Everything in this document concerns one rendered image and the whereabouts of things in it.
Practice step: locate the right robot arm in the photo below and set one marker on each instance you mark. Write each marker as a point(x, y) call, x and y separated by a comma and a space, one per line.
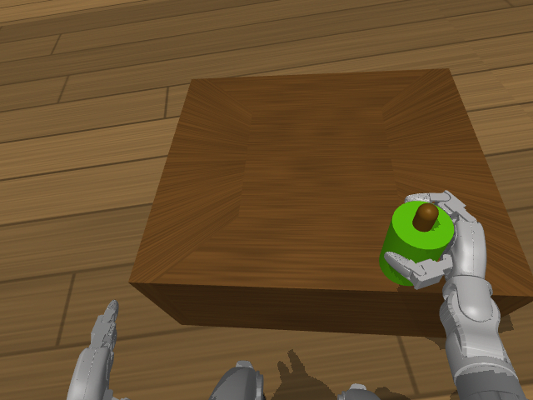
point(480, 366)

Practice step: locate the right robot hand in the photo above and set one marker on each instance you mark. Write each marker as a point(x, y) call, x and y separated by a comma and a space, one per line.
point(465, 254)

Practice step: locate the left robot hand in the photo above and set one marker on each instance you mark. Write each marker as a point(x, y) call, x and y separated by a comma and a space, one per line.
point(90, 380)

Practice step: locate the bottle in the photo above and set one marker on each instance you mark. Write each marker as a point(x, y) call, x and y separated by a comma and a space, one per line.
point(418, 231)

